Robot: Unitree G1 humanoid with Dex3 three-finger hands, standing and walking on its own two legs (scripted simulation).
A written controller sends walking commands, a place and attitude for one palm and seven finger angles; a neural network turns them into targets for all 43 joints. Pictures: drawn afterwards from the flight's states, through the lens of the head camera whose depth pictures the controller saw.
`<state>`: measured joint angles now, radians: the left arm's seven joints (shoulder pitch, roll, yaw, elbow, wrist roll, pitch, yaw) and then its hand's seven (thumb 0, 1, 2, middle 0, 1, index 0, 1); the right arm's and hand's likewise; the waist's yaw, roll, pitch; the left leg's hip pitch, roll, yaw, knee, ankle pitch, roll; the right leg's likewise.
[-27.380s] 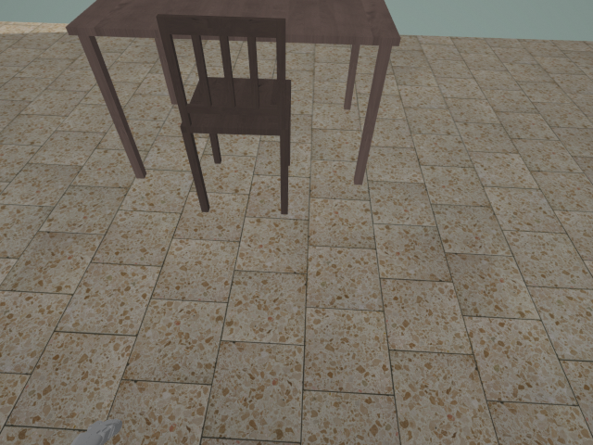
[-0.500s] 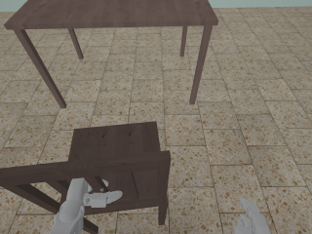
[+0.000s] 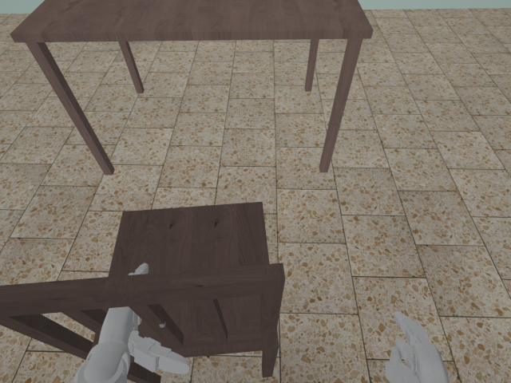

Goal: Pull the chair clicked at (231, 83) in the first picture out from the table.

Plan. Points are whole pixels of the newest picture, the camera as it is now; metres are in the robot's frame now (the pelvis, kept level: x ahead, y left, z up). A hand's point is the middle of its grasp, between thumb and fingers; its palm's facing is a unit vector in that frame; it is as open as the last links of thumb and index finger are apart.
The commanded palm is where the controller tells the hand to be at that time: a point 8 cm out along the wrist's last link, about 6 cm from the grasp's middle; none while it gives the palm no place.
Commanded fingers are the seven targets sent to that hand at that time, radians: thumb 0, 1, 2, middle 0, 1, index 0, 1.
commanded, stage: draw the fingers out of the gap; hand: left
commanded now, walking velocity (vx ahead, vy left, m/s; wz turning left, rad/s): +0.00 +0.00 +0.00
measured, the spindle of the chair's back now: (161, 323) +0.23 +0.17 -0.06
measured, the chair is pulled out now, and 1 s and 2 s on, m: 0.71 0.71 0.69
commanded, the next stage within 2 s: draw the hand back to the body in 0.80 s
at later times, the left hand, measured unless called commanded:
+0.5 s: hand (154, 374) +0.15 +0.15 -0.04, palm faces +0.04 -0.98 -0.17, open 17.5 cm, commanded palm +0.12 +0.21 -0.01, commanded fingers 0.00 -0.55 0.20 0.00 0.00 0.00 0.00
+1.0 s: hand out of the picture +0.09 +0.16 -0.02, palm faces +0.11 -0.99 -0.09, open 17.5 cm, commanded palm +0.06 +0.22 +0.01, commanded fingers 0.00 -0.55 0.20 0.00 0.00 0.00 0.00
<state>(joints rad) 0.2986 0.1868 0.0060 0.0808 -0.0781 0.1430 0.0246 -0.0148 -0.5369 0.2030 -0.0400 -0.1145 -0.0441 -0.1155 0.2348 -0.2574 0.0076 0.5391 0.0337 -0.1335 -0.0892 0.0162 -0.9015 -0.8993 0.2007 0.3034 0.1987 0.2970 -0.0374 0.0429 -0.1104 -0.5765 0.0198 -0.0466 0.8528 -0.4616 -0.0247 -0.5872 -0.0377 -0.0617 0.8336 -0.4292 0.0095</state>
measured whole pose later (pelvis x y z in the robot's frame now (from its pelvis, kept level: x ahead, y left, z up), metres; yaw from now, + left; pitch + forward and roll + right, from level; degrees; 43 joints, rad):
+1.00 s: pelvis -0.01 +0.01 -0.03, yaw +1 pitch +13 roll -2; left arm 0.89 0.17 -0.08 -0.36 -0.09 0.06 0.03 -0.02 -0.54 0.20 0.00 0.00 -0.01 0.00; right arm 0.24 -0.20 -0.02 0.45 0.05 -0.13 -0.12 0.02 -0.90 -0.90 0.20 0.30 0.20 0.30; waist 0.00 0.04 -0.19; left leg -0.74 0.01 -0.07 1.06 -0.54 -0.01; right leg -0.72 -0.04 -0.08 1.00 -0.49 0.02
